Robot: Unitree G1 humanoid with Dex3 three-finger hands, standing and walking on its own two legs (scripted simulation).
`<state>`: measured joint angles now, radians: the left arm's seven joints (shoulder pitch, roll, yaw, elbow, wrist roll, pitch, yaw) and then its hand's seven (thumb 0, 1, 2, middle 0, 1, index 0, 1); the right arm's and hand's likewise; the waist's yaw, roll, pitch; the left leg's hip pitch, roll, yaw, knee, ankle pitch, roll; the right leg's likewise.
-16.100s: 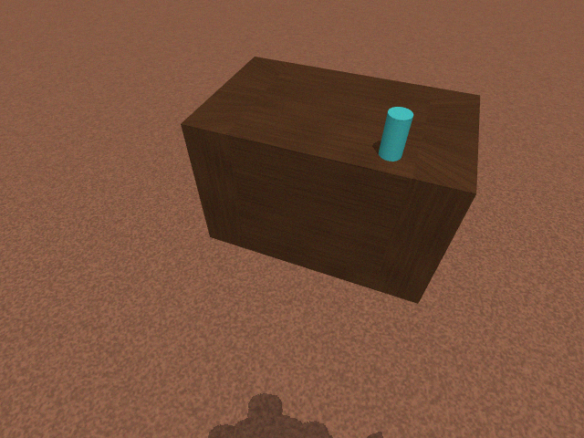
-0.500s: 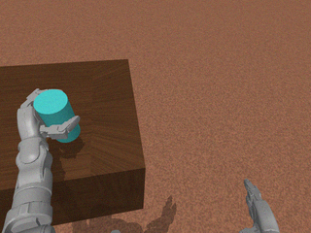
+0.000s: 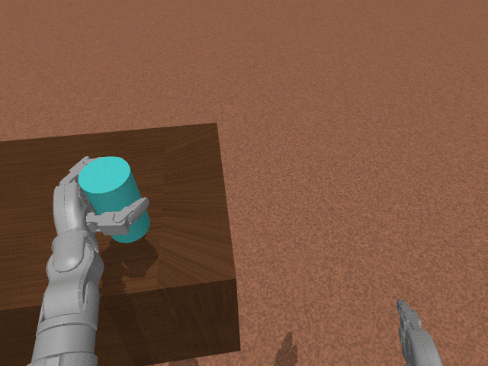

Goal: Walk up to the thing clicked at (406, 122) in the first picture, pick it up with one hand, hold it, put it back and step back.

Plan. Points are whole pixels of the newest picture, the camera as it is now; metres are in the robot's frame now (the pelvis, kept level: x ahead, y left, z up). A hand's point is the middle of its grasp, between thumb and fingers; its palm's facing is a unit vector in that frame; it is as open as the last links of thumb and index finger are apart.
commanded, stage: lift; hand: left
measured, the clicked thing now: (118, 202) +0.37 +0.20 +0.11
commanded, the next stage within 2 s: hold in 0.44 s
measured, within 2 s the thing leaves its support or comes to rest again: neither
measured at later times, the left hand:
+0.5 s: hand (109, 194) +0.34 +0.19 +0.16, palm faces +0.25 -0.97 +0.02, open 9.7 cm
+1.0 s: hand (102, 183) +0.34 +0.19 +0.18, palm faces +0.24 -0.97 +0.03, open 9.8 cm
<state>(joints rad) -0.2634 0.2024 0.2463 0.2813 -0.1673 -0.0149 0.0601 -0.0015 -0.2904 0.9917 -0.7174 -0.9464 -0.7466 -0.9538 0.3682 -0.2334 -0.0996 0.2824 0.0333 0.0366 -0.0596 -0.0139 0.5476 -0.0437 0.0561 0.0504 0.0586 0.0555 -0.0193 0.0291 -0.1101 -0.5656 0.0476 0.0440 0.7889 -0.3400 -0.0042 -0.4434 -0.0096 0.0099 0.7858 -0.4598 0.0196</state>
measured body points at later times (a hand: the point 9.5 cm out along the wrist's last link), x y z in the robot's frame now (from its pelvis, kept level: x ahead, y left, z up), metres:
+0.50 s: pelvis -0.01 +0.00 +0.01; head -0.01 -0.02 +0.46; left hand +0.33 +0.24 +0.16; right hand +0.16 -0.26 -0.05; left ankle +0.03 +0.12 -0.71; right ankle -0.04 -0.13 -0.71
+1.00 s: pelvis +0.00 +0.00 +0.02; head -0.01 -0.01 +0.47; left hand +0.32 +0.24 +0.18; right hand +0.17 -0.26 -0.04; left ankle +0.03 +0.12 -0.71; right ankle -0.04 -0.13 -0.71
